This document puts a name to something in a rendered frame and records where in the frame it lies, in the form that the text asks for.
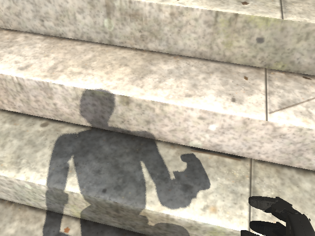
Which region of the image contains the robot right hand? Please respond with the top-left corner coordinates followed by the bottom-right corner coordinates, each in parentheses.
top-left (240, 196), bottom-right (315, 236)

